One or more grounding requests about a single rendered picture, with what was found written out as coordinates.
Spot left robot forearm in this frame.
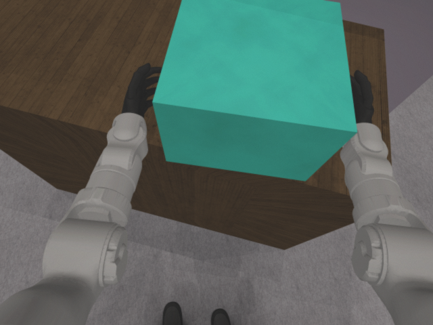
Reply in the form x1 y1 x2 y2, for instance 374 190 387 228
42 112 148 275

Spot robot left upper arm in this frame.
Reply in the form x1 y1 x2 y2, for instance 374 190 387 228
0 218 128 325

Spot carton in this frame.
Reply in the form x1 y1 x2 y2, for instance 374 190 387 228
152 0 357 181

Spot right robot hand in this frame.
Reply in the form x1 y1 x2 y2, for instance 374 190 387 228
350 70 374 124

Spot robot foot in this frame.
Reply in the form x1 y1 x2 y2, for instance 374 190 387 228
162 302 183 325
211 309 231 325

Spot robot right upper arm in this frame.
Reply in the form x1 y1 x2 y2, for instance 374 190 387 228
351 223 433 325

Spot pedestal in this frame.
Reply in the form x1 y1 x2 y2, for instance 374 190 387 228
0 0 392 250

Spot robot left foot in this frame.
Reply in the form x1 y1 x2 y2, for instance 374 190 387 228
162 302 183 325

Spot left robot hand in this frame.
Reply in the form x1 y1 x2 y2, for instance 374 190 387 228
121 63 162 118

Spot right robot forearm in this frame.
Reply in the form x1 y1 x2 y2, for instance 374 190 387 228
340 123 433 233

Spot robot right foot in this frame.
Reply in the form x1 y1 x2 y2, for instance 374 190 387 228
211 309 231 325

